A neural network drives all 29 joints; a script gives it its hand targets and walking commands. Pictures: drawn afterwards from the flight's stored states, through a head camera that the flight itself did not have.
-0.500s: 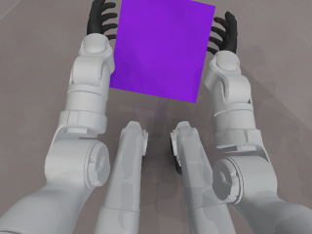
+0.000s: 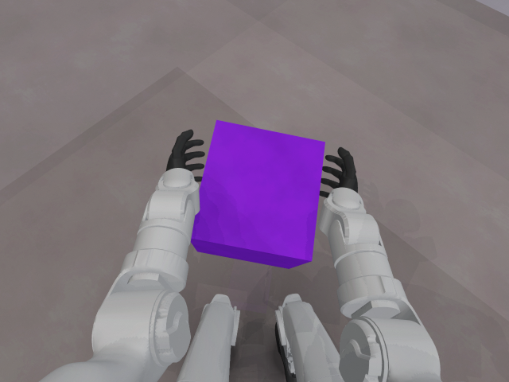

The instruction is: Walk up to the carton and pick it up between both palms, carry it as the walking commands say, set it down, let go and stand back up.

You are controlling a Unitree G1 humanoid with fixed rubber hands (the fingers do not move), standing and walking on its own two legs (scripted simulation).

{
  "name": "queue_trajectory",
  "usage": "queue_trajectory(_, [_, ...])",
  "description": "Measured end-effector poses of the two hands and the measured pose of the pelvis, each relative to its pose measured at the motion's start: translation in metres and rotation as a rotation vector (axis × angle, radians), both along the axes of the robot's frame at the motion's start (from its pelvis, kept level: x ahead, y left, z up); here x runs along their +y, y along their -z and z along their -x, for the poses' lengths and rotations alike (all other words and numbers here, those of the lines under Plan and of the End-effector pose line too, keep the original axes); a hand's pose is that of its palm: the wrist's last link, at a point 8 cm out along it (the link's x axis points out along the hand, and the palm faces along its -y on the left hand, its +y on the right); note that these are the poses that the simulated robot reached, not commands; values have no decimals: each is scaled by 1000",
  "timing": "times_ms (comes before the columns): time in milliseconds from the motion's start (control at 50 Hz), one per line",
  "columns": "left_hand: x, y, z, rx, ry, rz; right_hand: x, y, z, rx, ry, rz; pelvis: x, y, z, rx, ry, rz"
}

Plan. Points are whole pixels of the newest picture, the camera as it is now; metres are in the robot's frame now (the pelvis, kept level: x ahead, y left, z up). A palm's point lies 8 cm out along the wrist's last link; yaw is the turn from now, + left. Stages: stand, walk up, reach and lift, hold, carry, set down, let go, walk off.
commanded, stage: reach and lift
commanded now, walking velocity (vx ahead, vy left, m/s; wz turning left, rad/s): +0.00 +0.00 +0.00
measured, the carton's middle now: (256, 201) +0.42 +0.00 -0.10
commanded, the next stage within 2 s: none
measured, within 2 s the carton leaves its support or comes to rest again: neither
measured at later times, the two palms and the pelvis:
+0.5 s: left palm (165, 153) +0.42 +0.13 +0.07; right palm (366, 167) +0.40 -0.14 +0.07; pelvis +0.08 +0.01 +0.09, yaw +0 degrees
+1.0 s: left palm (148, 129) +0.41 +0.13 +0.15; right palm (395, 143) +0.39 -0.15 +0.14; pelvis +0.10 +0.01 +0.12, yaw +0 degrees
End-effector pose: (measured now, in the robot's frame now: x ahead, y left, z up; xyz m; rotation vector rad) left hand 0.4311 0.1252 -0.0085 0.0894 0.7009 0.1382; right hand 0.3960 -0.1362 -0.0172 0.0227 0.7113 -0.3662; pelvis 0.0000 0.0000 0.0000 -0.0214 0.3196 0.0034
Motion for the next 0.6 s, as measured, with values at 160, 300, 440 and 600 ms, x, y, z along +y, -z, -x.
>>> queue_trajectory(160, [3,-52,5,-9,3,-2,2,-51,0,-9,-28,5,0,-34,-30,-48,-7,-2])
queue_trajectory(300, [5,-70,4,-16,27,28,-5,-75,-3,-35,-82,-33,3,-61,-50,-87,-2,-6])
queue_trajectory(440, [5,-77,7,0,25,46,-4,-84,1,-18,-76,-19,5,-83,-69,-98,5,-11])
queue_trajectory(600, [-1,-95,14,1,28,59,-9,-104,-2,-14,-60,-5,9,-100,-88,-126,10,-13])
